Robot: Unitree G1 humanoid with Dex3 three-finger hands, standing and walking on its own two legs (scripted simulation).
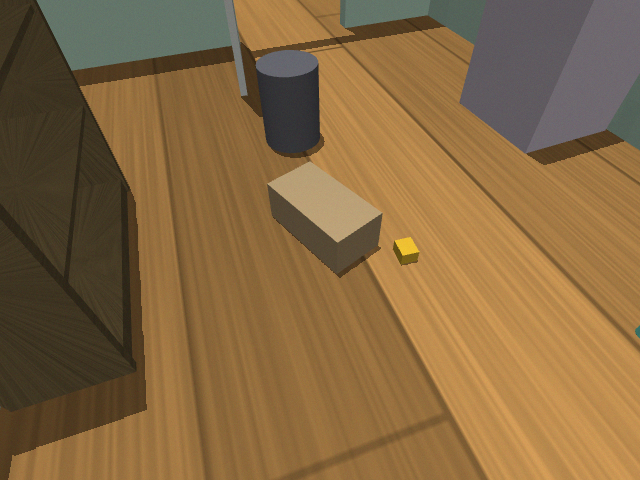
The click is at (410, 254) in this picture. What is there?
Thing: small box
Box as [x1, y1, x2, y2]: [393, 237, 418, 263]
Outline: 410,237 394,240 393,250 400,263 405,263 417,259 418,250
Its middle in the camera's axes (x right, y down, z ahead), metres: +0.37 +0.04 +1.61
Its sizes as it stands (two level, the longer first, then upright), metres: 0.086 0.073 0.057
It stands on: the floor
